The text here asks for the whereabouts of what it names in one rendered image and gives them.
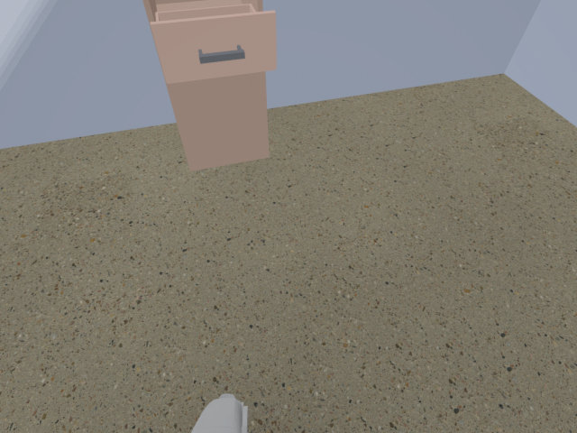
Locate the left robot thigh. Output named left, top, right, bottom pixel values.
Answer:
left=191, top=398, right=248, bottom=433

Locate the cabinet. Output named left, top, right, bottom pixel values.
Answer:
left=143, top=0, right=269, bottom=171

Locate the handle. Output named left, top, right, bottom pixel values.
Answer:
left=198, top=45, right=245, bottom=64

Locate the drawer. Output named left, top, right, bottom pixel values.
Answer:
left=151, top=4, right=277, bottom=84

